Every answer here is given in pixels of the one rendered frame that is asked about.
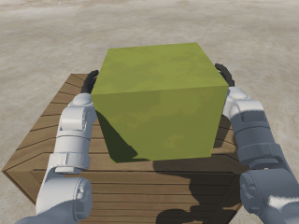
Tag carton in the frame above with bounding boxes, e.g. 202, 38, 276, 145
91, 42, 229, 163

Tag robot left hand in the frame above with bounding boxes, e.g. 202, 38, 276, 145
80, 70, 99, 94

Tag left robot forearm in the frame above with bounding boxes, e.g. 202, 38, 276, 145
36, 92, 97, 213

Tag right robot forearm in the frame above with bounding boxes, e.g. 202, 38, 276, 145
221, 86, 299, 188

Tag right robot upper arm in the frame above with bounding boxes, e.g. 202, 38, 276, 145
239, 168, 299, 224

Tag pedestal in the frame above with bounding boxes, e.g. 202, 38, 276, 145
1, 74, 264, 224

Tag left robot upper arm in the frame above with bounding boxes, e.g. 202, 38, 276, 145
14, 176, 93, 224

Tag robot right hand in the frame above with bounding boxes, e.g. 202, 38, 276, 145
215, 63, 235, 87

